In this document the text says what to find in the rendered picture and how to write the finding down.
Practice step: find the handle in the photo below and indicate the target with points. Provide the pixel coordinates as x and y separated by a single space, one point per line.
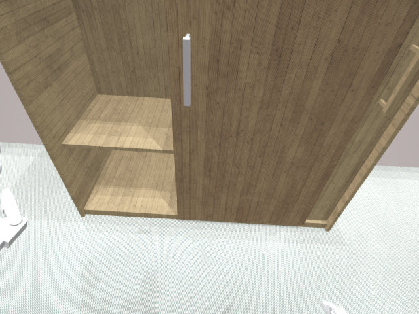
402 85
186 70

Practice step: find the right robot hand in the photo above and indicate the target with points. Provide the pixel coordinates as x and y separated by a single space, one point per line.
330 308

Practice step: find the left robot hand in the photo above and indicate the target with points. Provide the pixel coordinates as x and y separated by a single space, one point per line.
13 224

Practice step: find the wardrobe door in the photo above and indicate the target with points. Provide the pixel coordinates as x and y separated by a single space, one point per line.
278 88
371 128

